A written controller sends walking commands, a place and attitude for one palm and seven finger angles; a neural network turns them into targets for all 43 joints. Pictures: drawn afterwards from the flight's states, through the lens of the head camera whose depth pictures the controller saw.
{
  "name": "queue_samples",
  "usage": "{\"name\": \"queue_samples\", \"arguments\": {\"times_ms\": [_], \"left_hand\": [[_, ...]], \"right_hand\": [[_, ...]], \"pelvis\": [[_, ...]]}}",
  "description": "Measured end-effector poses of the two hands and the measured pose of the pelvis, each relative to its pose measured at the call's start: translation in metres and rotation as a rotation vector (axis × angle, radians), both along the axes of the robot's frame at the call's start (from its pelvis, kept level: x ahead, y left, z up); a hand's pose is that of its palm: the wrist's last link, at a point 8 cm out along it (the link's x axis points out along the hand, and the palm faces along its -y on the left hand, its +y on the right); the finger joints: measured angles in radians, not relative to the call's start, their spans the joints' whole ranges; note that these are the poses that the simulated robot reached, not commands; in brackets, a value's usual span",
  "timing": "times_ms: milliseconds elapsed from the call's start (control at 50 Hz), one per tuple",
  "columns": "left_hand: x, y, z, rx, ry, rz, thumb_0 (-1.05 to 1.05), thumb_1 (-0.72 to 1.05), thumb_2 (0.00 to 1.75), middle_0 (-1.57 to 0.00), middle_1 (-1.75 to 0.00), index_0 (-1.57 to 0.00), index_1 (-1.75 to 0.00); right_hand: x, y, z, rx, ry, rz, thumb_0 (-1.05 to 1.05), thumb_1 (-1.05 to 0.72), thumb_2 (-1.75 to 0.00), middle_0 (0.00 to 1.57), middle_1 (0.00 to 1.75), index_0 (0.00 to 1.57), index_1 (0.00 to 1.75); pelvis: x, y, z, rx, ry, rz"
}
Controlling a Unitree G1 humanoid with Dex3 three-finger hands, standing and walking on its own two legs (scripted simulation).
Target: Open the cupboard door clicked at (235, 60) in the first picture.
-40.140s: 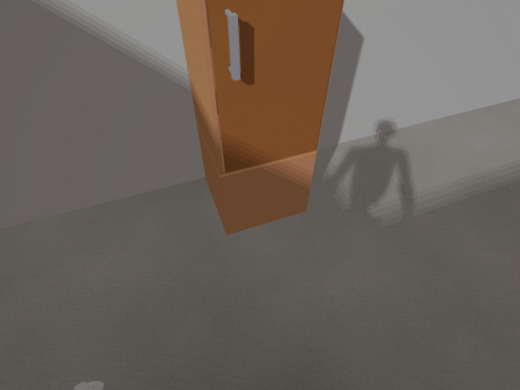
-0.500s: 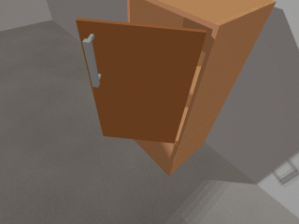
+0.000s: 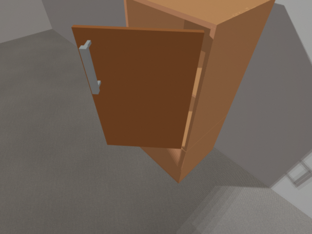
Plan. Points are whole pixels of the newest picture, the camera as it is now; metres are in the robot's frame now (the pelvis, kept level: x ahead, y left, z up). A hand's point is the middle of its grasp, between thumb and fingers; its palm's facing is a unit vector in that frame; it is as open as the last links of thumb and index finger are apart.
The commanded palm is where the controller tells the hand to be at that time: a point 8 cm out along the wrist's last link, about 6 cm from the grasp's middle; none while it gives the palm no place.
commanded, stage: come to a stop and stand still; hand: left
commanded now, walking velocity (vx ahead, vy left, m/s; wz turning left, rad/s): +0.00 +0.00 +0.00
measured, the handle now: (92, 68) +0.57 +0.23 +0.14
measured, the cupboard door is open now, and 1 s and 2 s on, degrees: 43 43 43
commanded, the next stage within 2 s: look again from close up in 0.56 s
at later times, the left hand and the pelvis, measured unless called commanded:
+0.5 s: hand out of the picture +0.01 +0.18 -0.16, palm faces +0.03 -0.97 -0.26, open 7.4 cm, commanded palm none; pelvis -0.04 -0.04 +0.01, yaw +2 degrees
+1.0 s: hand out of the picture -0.07 +0.15 -0.17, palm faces +0.05 -0.99 -0.13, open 7.4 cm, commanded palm none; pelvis -0.03 +0.00 +0.01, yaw +2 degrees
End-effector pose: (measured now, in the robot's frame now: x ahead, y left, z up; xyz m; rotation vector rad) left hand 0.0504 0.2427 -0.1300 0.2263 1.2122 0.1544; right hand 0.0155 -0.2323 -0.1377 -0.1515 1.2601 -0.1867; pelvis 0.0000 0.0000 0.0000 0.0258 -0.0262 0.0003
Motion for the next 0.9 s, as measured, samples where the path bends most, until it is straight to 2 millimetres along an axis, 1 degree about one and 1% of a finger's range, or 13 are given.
{"name": "queue_samples", "arguments": {"times_ms": [80, 160, 220, 300, 380, 440, 520, 620, 700, 800, 900], "left_hand": [[-0.007, -0.002, 0.007, 0.026, -0.028, 0.001, 0.01, 0.92, 0.90, -0.20, -0.30, -0.20, -0.30], [-0.014, -0.005, 0.012, 0.039, -0.049, -0.003, 0.01, 0.91, 0.90, -0.20, -0.30, -0.20, -0.30], [-0.017, -0.007, 0.015, 0.043, -0.064, -0.002, 0.01, 0.91, 0.90, -0.20, -0.30, -0.20, -0.30], [-0.022, -0.011, 0.016, 0.039, -0.076, 0.002, 0.01, 0.91, 0.90, -0.20, -0.30, -0.20, -0.30], [-0.030, -0.014, 0.014, 0.029, -0.070, 0.011, 0.01, 0.91, 0.90, -0.20, -0.30, -0.21, -0.30], [-0.039, -0.016, 0.011, 0.018, -0.051, 0.019, 0.01, 0.91, 0.90, -0.20, -0.30, -0.21, -0.30], [-0.052, -0.018, 0.005, 0.002, -0.011, 0.031, 0.01, 0.91, 0.90, -0.20, -0.30, -0.21, -0.30], [-0.071, -0.021, -0.001, -0.021, 0.050, 0.043, 0.01, 0.91, 0.90, -0.20, -0.30, -0.20, -0.30], [-0.086, -0.024, -0.006, -0.043, 0.098, 0.053, 0.01, 0.91, 0.90, -0.20, -0.30, -0.20, -0.30], [-0.101, -0.029, -0.010, -0.073, 0.148, 0.065, 0.01, 0.91, 0.90, -0.20, -0.30, -0.20, -0.30], [-0.113, -0.036, -0.013, -0.105, 0.182, 0.081, 0.01, 0.91, 0.90, -0.20, -0.30, -0.20, -0.30]], "right_hand": [[0.013, -0.029, 0.001, -0.027, -0.052, 0.009, 0.01, -0.91, -0.90, 0.20, 0.30, 0.20, 0.30], [0.026, -0.055, 0.012, -0.062, -0.107, 0.023, 0.01, -0.91, -0.90, 0.20, 0.30, 0.20, 0.30], [0.032, -0.069, 0.020, -0.085, -0.133, 0.042, 0.01, -0.91, -0.90, 0.20, 0.30, 0.20, 0.30], [0.031, -0.082, 0.028, -0.104, -0.135, 0.067, 0.01, -0.91, -0.90, 0.20, 0.30, 0.20, 0.30], [0.020, -0.085, 0.031, -0.107, -0.104, 0.078, 0.00, -0.91, -0.90, 0.20, 0.30, 0.20, 0.30], [0.005, -0.083, 0.029, -0.101, -0.064, 0.076, 0.00, -0.91, -0.90, 0.20, 0.30, 0.20, 0.30], [-0.019, -0.074, 0.024, -0.085, 0.004, 0.064, 0.00, -0.91, -0.90, 0.20, 0.30, 0.20, 0.30], [-0.051, -0.056, 0.018, -0.053, 0.094, 0.042, 0.00, -0.91, -0.90, 0.20, 0.30, 0.20, 0.30], [-0.070, -0.037, 0.015, -0.026, 0.150, 0.022, 0.01, -0.91, -0.90, 0.20, 0.30, 0.20, 0.30], [-0.081, -0.013, 0.012, 0.005, 0.186, 0.007, 0.01, -0.91, -0.90, 0.20, 0.30, 0.20, 0.30], [-0.078, 0.009, 0.009, 0.032, 0.184, 0.003, 0.01, -0.91, -0.90, 0.20, 0.30, 0.20, 0.30]], "pelvis": [[-0.006, -0.010, -0.001, -0.013, -0.015, 0.001], [-0.013, -0.020, 0.002, -0.019, -0.026, 0.008], [-0.019, -0.026, 0.004, -0.022, -0.035, 0.012], [-0.026, -0.033, 0.007, -0.025, -0.040, 0.019], [-0.032, -0.037, 0.009, -0.028, -0.041, 0.026], [-0.034, -0.037, 0.010, -0.032, -0.040, 0.031], [-0.036, -0.036, 0.010, -0.034, -0.038, 0.033], [-0.037, -0.030, 0.011, -0.035, -0.033, 0.035], [-0.037, -0.024, 0.011, -0.037, -0.027, 0.034], [-0.036, -0.014, 0.011, -0.038, -0.021, 0.033], [-0.035, -0.005, 0.011, -0.037, -0.016, 0.034]]}}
